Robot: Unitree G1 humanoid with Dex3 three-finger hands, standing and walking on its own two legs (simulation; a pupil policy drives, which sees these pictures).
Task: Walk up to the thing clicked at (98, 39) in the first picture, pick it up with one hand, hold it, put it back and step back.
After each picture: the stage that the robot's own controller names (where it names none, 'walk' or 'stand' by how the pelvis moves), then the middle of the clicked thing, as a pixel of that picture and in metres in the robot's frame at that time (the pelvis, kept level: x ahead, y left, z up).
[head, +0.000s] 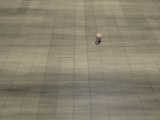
stand; (98, 38) +1.51 -0.20 -0.72
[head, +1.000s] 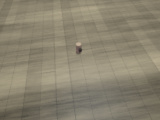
walk; (78, 47) +1.38 +0.14 -0.70
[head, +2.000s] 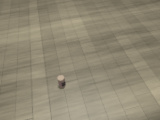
walk; (61, 81) +0.86 +0.28 -0.71
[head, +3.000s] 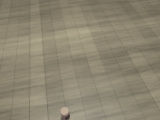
walk; (65, 113) +0.51 +0.18 -0.71
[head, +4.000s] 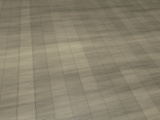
stand; out of the picture +0.42 +0.16 -0.71
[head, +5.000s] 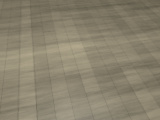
stand; out of the picture +0.38 +0.16 -0.71
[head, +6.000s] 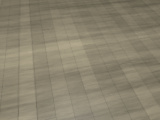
stand; out of the picture +0.39 +0.17 -0.72
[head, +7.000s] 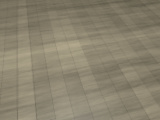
stand; out of the picture +0.39 +0.18 -0.72
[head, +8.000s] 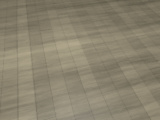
stand; out of the picture +0.40 +0.18 -0.72
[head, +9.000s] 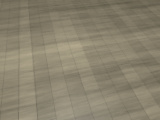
stand; out of the picture +0.40 +0.17 -0.73
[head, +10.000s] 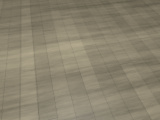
stand; out of the picture +0.40 +0.17 -0.73
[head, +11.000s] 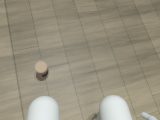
go down; (41, 69) +0.47 +0.17 -0.42
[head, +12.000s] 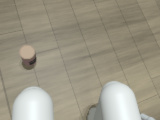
go down; (28, 55) +0.49 +0.19 -0.32
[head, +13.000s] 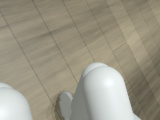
close in; out of the picture +0.48 +0.23 -0.24
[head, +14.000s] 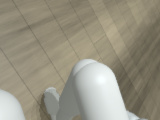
close; out of the picture +0.48 +0.25 -0.24
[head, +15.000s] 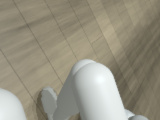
lift; out of the picture +0.46 +0.24 -0.25
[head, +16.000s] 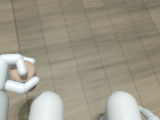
lift; (25, 77) +0.35 +0.20 -0.08
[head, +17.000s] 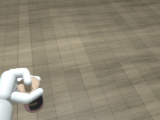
hold; (31, 95) +0.32 +0.18 +0.02
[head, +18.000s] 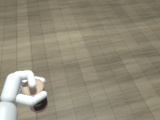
hold; (36, 96) +0.32 +0.17 -0.01
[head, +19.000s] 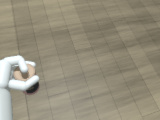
crouch; (27, 80) +0.38 +0.18 -0.07
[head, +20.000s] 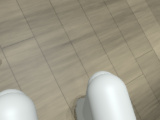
lower; out of the picture +0.53 +0.25 -0.11
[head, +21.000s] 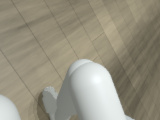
lower; out of the picture +0.47 +0.27 -0.24
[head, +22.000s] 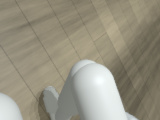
lower; out of the picture +0.46 +0.27 -0.24
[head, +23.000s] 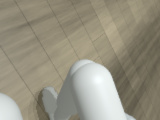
lower; out of the picture +0.47 +0.27 -0.25
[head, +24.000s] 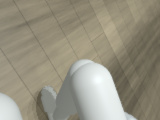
lower; out of the picture +0.47 +0.27 -0.25
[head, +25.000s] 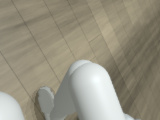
open; out of the picture +0.46 +0.25 -0.26
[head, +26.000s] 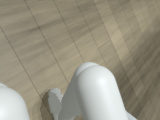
stand; out of the picture +0.46 +0.24 -0.26
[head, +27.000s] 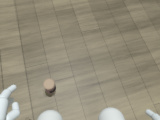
stand; (50, 86) +0.45 +0.16 -0.50
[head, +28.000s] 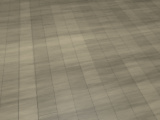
stand; out of the picture +0.40 +0.15 -0.66
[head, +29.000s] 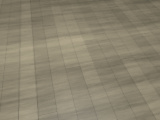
stand; out of the picture +0.41 +0.16 -0.67
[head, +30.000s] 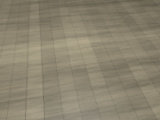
stand; out of the picture +0.41 +0.14 -0.71
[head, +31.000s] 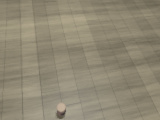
walk; (61, 109) +0.46 +0.10 -0.70
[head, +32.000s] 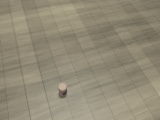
walk; (62, 89) +0.61 +0.14 -0.69
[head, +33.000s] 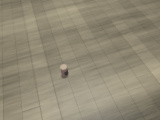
walk; (64, 70) +0.90 +0.25 -0.70
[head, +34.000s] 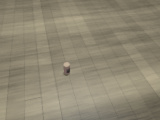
stand; (66, 68) +1.08 +0.18 -0.70
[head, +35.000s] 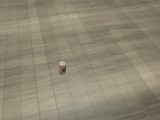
stand; (62, 67) +1.08 +0.19 -0.72
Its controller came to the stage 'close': yes
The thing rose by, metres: 0.71
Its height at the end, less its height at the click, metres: +0.00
